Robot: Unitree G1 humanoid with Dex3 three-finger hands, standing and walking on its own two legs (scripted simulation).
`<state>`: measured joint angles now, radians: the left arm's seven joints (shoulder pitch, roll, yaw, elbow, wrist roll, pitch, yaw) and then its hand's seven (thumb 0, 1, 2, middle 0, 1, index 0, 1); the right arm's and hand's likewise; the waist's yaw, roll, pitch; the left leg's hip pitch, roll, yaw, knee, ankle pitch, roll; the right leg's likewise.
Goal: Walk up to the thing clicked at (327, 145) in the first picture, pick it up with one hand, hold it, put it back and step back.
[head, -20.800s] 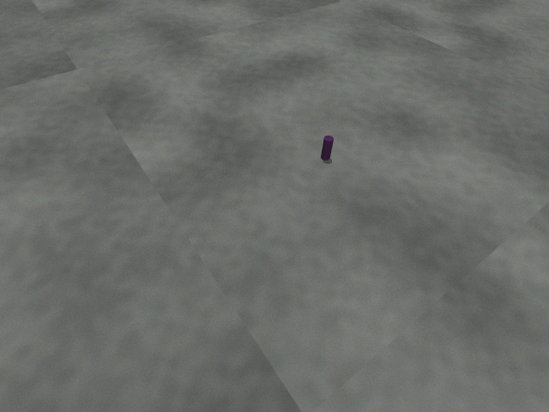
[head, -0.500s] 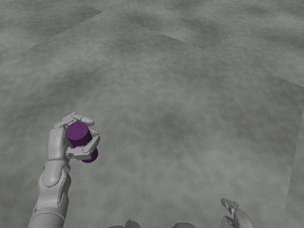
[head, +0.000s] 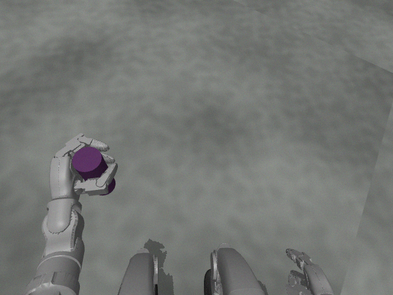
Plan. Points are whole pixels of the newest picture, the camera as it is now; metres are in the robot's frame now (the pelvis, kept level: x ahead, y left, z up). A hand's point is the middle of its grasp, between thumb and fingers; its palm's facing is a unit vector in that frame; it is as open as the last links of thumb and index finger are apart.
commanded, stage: crouch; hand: left
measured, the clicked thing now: (96, 173) +0.36 +0.19 -0.04
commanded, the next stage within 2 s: lower in 1.36 s
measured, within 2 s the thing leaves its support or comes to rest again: neither
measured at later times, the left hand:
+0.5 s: hand (117, 194) +0.39 +0.20 -0.26, palm faces +0.15 -0.99 -0.03, open 7.0 cm
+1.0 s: hand (122, 200) +0.41 +0.21 -0.40, palm faces +0.15 -0.99 -0.03, open 7.0 cm
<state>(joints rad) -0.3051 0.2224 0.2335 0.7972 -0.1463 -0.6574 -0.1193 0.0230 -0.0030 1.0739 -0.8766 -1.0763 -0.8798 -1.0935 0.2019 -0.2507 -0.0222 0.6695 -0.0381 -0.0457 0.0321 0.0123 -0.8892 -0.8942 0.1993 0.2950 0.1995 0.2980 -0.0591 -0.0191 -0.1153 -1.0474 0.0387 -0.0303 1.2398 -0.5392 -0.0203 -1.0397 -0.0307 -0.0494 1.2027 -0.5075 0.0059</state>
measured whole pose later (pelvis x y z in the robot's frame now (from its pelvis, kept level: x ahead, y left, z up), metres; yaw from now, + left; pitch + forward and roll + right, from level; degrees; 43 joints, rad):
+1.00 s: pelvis -0.07 +0.01 -0.33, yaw -5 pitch +29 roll -7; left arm -0.72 0.49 0.50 1.18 -0.04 -0.81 -0.11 0.02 0.00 1.07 -0.89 -1.06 -0.89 -1.08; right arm 0.09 -0.29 0.12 0.72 -0.16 0.01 0.11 0.01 -0.89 -0.90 0.20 0.30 0.20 0.30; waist -0.19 -0.05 -0.01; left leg -2.23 0.01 -0.14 2.40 -0.68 -0.02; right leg -2.18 -0.03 -0.08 2.30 -0.62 0.02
